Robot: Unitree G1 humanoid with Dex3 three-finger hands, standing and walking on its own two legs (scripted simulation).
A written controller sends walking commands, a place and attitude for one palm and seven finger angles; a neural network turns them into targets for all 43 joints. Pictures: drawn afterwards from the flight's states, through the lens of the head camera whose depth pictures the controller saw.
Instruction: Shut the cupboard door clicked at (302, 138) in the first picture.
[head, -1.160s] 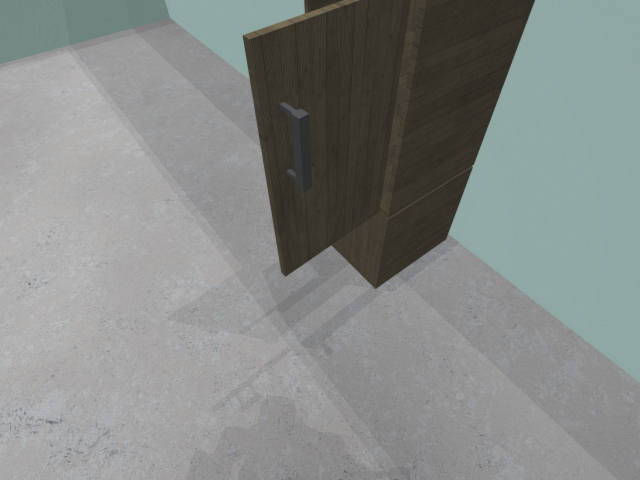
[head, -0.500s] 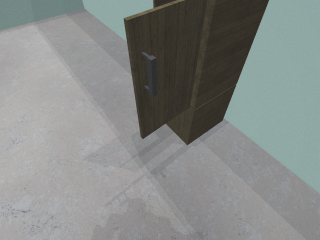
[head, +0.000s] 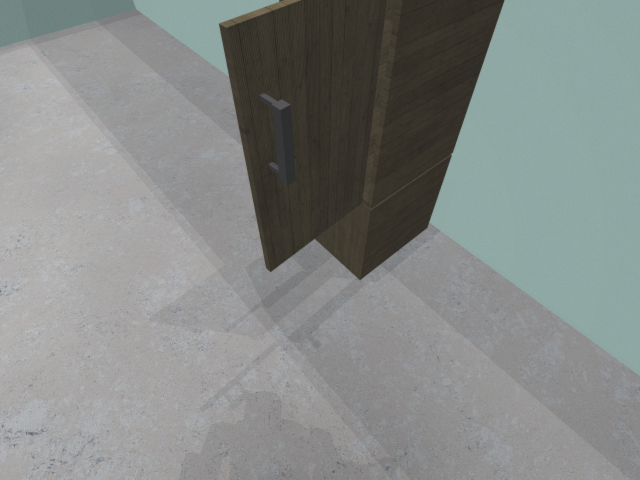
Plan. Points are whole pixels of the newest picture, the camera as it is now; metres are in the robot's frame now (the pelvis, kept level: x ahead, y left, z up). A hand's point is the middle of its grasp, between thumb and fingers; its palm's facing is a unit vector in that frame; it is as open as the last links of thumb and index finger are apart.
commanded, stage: walk around to get in front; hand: left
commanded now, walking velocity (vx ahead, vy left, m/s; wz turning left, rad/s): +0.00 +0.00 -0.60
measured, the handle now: (277, 140) +0.63 +0.12 +0.05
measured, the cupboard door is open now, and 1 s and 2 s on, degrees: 93 93 93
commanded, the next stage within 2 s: none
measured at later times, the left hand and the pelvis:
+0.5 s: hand out of the picture +0.05 +0.17 -0.16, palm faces -0.17 -0.95 -0.27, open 7.4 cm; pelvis -0.03 -0.02 +0.00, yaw -15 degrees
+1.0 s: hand (255, 476) +0.15 +0.11 -0.17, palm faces -0.49 -0.82 -0.31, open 7.4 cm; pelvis -0.05 -0.03 -0.02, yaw -32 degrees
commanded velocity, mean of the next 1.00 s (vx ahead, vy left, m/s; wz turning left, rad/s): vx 0.00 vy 0.00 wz -0.60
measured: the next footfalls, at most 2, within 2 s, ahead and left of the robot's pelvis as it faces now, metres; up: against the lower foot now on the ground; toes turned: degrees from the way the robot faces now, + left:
left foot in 0.64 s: +0.04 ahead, +0.13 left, +0.00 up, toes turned -21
right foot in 0.92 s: -0.05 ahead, -0.16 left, +0.00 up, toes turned -31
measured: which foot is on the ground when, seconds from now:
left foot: down 0.00-0.22, up 0.24-0.62, down 0.64-0.90, up 0.92-1.00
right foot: down 0.00-0.64, up 0.66-0.90, down 0.92-1.00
